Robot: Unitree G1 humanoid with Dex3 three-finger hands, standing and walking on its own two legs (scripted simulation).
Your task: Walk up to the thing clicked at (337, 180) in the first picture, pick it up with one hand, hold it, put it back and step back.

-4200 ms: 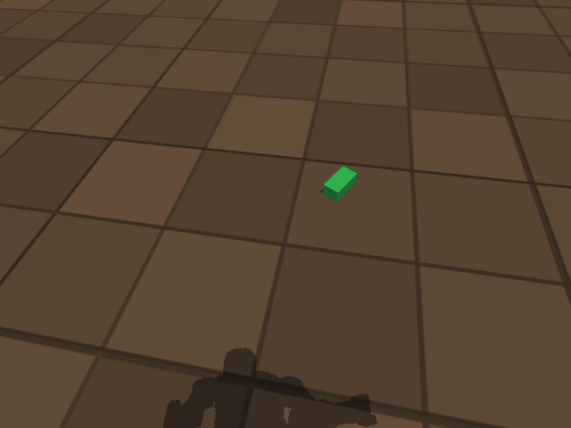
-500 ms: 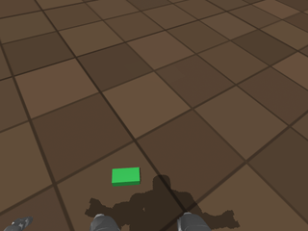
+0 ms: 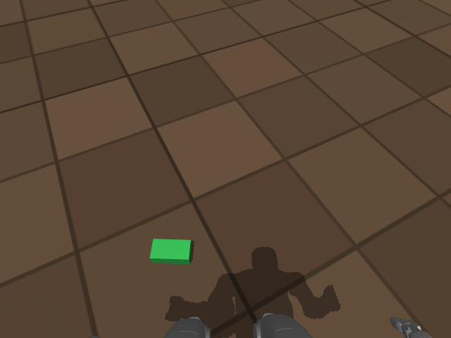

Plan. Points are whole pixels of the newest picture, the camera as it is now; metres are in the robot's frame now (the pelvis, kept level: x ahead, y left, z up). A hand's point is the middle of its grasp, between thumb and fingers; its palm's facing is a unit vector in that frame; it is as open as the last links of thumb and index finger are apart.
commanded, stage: walk up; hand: left
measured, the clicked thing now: (171, 251) +0.49 +0.25 -0.71
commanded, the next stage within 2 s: stand in 1.88 s
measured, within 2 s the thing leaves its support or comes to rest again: neither
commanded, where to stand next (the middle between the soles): +0.11 +0.04 m, yaw -2 degrees
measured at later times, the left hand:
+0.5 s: hand out of the picture -0.02 +0.32 -0.12, palm faces +0.00 -0.84 -0.54, open 7.4 cm
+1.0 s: hand out of the picture +0.13 +0.28 -0.13, palm faces -0.02 -0.93 -0.36, open 7.4 cm
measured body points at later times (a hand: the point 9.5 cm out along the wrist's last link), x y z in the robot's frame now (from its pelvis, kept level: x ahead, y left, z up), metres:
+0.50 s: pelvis -0.02 -0.01 +0.00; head +0.02 -0.03 +0.44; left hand -0.02 +0.36 -0.09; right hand +0.08 -0.34 -0.13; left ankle +0.00 +0.15 -0.72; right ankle +0.00 -0.18 -0.71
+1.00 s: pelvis +0.01 +0.03 +0.02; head +0.03 +0.03 +0.47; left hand +0.13 +0.33 -0.11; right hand +0.10 -0.28 -0.11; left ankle +0.00 +0.15 -0.71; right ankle +0.02 -0.12 -0.71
